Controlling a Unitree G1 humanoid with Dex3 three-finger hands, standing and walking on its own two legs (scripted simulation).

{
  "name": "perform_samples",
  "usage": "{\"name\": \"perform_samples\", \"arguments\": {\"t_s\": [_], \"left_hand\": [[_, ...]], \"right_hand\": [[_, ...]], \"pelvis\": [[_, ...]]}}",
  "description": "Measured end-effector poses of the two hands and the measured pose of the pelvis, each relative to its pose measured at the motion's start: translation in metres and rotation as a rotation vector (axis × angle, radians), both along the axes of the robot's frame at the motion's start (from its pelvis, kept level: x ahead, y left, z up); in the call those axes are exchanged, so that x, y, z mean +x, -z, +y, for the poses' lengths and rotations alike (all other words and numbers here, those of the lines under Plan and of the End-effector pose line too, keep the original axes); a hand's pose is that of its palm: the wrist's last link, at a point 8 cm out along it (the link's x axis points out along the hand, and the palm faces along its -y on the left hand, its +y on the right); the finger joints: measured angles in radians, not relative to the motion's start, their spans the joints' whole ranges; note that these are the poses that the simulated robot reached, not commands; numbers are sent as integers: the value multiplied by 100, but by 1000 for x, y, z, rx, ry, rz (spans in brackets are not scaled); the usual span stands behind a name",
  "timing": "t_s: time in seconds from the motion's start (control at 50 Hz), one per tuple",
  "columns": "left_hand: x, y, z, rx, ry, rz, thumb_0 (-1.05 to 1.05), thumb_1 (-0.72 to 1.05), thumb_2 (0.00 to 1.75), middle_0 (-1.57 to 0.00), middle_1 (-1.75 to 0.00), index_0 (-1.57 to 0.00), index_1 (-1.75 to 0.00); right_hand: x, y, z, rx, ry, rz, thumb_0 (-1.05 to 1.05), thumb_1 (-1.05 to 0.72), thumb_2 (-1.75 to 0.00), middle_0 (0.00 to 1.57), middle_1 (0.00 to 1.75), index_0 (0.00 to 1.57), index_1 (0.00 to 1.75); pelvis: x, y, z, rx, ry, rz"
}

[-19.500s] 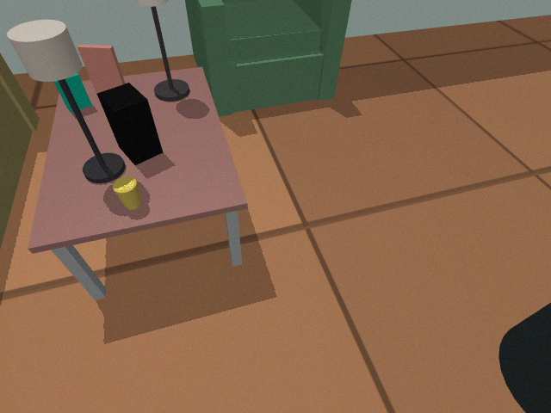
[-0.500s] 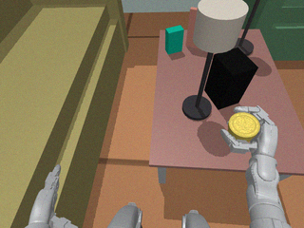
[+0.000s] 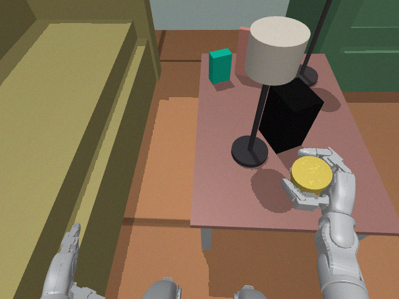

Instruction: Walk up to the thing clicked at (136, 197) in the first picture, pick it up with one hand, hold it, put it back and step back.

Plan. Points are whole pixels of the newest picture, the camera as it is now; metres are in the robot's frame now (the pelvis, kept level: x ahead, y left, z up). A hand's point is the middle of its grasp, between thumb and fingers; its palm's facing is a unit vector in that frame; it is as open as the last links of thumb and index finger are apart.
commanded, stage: lift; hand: right
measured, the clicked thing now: (306, 182) +0.35 -0.19 +0.03
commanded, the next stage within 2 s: hold in 0.02 s
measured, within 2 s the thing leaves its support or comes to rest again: neither
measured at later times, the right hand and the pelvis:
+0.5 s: hand (308, 182) +0.33 -0.17 +0.06, palm faces +0.21 +0.98 -0.01, open 8.8 cm; pelvis +0.00 +0.00 +0.01, yaw +0 degrees
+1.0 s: hand (308, 181) +0.33 -0.17 +0.06, palm faces +0.21 +0.98 +0.00, open 8.8 cm; pelvis +0.01 +0.00 +0.02, yaw +0 degrees
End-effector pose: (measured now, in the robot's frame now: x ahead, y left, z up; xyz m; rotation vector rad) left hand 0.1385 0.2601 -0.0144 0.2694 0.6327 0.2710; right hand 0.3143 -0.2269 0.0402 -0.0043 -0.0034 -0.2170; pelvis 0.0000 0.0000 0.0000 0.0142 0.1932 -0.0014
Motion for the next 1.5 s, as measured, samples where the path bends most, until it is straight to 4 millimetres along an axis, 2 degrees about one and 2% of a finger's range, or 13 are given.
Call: {"name": "perform_samples", "arguments": {"t_s": [0.56, 0.84, 1.12, 1.5], "left_hand": [[6, -1, 3, -26, -20, 7, -1, -52, 4, -5, -5, -5, -5], [3, 0, 6, -30, -27, 18, -1, -52, 4, -5, -6, -6, -5], [10, -3, 4, -25, -23, 5, -1, -52, 4, -5, -6, -6, -5], [2, -1, 0, -36, -24, 10, -1, -52, 4, -5, -6, -6, -5]], "right_hand": [[-13, -23, 4, -3, -8, -2, 1, 17, -100, 84, 100, 80, 92], [-11, -21, 8, 4, -19, 12, 1, 17, -100, 84, 100, 80, 92], [-12, -26, 3, 1, -11, -2, 1, 18, -100, 84, 100, 80, 92], [-19, -25, 4, 2, -15, 7, 1, 18, -100, 84, 100, 80, 92]], "pelvis": [[3, -13, 0, -6, 1, -50], [4, -16, 2, -8, -2, -53], [6, -17, 0, -7, 1, -59], [0, -19, -2, -7, -2, -71]]}}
